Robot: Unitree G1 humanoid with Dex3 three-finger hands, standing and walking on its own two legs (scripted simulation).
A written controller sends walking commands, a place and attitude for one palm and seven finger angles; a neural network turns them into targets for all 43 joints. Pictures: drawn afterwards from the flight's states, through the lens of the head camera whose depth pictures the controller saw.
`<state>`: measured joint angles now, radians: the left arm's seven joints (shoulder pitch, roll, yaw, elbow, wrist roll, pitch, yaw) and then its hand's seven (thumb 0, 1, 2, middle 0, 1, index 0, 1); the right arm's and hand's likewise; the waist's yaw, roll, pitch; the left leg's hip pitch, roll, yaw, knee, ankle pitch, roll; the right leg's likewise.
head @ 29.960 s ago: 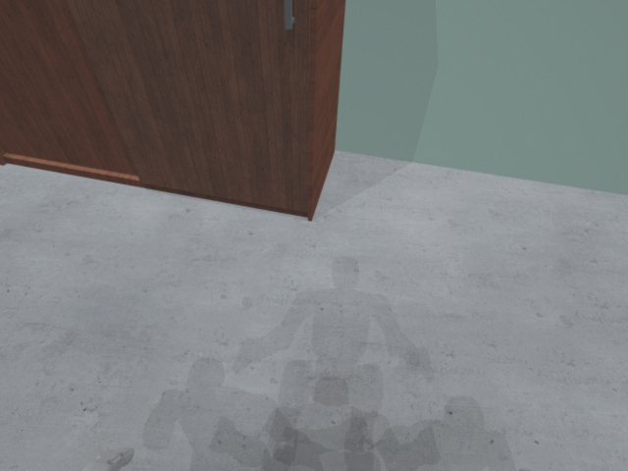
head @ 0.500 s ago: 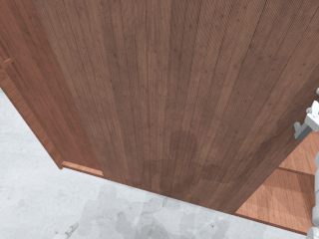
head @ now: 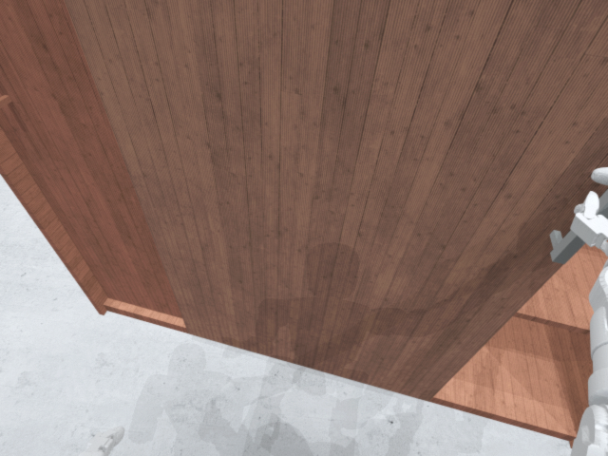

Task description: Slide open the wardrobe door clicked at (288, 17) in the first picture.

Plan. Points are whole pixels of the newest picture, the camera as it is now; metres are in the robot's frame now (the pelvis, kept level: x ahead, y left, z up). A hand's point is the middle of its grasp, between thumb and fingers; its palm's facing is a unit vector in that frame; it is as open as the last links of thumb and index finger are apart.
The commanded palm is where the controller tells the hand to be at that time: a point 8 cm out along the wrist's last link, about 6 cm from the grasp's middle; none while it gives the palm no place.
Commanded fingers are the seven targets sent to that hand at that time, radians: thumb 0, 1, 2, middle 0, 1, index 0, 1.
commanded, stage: stop walking and hold the door there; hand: right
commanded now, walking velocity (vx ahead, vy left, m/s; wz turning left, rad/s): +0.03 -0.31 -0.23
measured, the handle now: (604, 194) +0.43 -0.35 +0.17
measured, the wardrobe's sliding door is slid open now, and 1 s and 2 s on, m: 0.45 0.45 0.45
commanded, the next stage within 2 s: loosen the grip on the handle in 1.18 s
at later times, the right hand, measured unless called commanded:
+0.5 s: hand (579, 226) +0.40 -0.32 +0.15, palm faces +0.35 +0.91 -0.21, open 5.3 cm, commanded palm +0.36 -0.35 +0.14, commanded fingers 0.00 -0.90 -0.90 0.45 1.40 0.45 1.40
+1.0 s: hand (579, 225) +0.40 -0.31 +0.15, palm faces +0.34 +0.93 -0.17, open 5.3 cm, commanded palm +0.36 -0.35 +0.14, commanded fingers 0.00 -0.90 -0.90 0.45 1.40 0.45 1.40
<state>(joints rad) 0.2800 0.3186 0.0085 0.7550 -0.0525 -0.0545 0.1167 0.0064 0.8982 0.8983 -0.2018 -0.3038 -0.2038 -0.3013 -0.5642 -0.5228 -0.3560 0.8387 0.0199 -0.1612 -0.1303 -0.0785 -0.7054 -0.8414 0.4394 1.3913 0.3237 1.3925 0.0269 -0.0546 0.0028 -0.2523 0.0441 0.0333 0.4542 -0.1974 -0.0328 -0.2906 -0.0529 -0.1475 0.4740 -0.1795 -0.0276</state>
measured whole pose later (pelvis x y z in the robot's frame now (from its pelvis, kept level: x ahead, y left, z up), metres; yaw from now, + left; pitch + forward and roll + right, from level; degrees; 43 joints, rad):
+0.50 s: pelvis -0.03 -0.07 +0.00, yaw -4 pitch +0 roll +0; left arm 0.14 0.19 -0.06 0.66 -0.04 -0.09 0.07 0.00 0.90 0.90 -0.20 -0.30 -0.20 -0.30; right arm -0.68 -0.37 -0.20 0.57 0.06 -0.09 -0.10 -0.13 -0.76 -0.81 0.46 1.40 0.34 1.40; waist -0.02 -0.02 0.16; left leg -0.35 0.01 0.08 0.83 -0.46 -0.03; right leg -0.31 0.05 -0.11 0.47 -0.17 -0.09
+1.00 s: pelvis -0.03 -0.07 +0.00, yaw -2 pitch +0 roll +1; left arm 0.24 0.32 -0.02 0.69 -0.03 -0.06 0.11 0.01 0.90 0.90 -0.20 -0.30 -0.20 -0.30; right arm -0.67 -0.40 -0.22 0.73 0.07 -0.08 -0.09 -0.09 -0.78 -0.80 0.46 1.40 0.33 1.40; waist 0.03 -0.02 0.05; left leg -0.17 -0.07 0.05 0.45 -0.28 0.06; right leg -0.31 0.01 -0.12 0.46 -0.16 -0.07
